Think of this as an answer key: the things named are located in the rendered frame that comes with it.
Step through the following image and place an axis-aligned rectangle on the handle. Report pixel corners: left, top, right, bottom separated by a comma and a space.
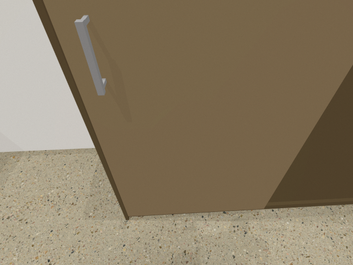
74, 15, 107, 96

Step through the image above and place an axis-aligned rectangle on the wardrobe door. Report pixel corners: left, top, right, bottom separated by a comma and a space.
268, 65, 353, 202
43, 0, 353, 216

